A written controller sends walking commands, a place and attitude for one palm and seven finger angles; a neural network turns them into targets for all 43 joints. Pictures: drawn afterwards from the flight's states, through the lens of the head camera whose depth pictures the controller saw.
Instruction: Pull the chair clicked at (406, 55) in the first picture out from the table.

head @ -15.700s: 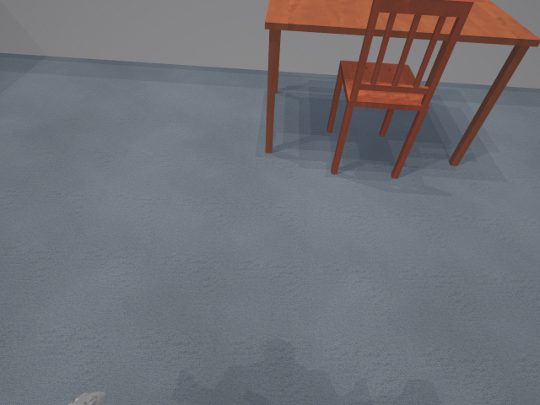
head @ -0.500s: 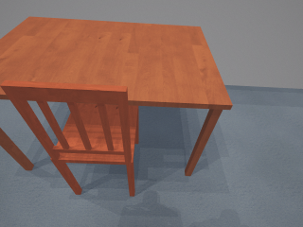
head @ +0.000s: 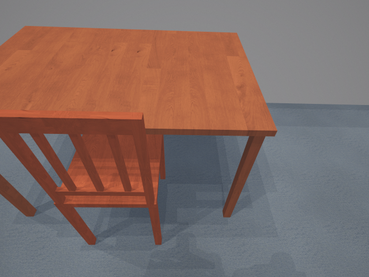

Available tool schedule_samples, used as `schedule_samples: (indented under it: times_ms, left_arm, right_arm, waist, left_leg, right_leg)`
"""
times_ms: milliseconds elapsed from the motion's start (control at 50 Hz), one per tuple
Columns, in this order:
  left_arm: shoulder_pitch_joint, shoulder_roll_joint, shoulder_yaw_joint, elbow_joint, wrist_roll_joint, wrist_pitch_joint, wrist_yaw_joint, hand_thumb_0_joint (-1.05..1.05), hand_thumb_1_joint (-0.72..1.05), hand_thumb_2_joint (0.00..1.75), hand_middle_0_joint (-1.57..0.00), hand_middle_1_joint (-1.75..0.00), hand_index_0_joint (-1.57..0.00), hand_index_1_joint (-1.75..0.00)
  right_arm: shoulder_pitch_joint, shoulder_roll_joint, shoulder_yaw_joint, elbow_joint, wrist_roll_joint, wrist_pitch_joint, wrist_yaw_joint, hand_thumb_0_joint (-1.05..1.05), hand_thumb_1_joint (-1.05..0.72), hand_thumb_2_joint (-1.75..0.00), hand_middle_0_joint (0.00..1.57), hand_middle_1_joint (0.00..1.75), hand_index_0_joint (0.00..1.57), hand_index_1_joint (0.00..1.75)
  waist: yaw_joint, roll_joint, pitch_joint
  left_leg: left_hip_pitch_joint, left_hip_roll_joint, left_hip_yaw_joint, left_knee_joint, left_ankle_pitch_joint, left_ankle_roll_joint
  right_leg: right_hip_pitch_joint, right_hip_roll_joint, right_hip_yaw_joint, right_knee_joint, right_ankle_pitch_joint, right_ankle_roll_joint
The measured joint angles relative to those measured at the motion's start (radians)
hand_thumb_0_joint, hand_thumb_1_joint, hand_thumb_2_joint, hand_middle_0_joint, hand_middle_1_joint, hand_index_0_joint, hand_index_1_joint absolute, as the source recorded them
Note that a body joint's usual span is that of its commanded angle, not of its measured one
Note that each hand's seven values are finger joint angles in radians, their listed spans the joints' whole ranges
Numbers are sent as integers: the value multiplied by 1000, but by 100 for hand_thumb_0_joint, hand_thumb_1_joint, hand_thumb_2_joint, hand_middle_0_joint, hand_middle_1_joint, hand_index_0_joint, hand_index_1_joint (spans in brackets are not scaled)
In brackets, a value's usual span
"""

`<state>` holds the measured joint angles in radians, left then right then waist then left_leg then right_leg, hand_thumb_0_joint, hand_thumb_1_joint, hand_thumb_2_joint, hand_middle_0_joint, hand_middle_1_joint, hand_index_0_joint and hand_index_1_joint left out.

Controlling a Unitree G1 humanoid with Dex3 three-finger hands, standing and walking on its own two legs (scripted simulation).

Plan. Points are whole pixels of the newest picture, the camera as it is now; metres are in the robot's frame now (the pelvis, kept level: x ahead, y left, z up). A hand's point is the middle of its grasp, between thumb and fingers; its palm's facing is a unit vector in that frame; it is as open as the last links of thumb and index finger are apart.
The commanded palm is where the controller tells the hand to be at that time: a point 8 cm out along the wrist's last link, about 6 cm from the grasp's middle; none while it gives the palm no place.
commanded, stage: look again from close up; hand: left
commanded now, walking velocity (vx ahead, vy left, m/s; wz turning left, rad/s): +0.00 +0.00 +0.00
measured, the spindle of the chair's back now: (88, 164) +0.43 +0.31 -0.08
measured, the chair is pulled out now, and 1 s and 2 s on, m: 0.00 0.00 0.00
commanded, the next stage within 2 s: raise the hand toward the chair's back in 1.78 s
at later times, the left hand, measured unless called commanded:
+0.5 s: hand out of the picture -0.01 +0.17 -0.17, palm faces +0.01 -0.98 -0.21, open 7.4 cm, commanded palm none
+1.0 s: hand out of the picture -0.02 +0.16 -0.18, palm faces +0.03 -0.98 -0.20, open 7.4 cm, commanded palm none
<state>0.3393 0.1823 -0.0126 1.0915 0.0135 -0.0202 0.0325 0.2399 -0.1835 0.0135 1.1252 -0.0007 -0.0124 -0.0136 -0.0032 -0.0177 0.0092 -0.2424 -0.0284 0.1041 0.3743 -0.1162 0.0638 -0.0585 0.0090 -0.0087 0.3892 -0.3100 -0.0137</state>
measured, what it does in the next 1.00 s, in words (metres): stands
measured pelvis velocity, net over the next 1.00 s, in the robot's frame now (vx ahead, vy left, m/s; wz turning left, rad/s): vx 0.01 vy -0.02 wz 0.00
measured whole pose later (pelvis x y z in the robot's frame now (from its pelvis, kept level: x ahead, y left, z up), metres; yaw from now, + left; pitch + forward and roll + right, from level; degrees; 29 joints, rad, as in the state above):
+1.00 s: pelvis +0.01 -0.02 +0.00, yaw +0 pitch -2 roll +0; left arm 0.35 0.17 -0.01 1.12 0.01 -0.02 0.03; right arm 0.24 -0.19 0.02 1.14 0.00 -0.01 -0.02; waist 0.00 -0.01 0.02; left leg -0.22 0.00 0.09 0.38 -0.13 0.03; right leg -0.01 0.04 -0.02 0.36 -0.31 -0.04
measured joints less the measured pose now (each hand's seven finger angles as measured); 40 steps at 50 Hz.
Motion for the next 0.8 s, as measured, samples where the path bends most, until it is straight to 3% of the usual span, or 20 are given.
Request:
schedule_samples:
  times_ms: [800]
  left_arm:
    - [8,-6,-2,21,-3,2,-1,0,90,90,-20,-29,-20,-30]
  right_arm:
    - [-3,-7,10,16,-1,4,-6,0,-91,-90,20,30,20,29]
  waist:
    - [6,6,5]
  left_leg:
    - [26,21,-14,6,-15,-29]
  right_leg:
    - [43,23,-8,-28,-1,-26]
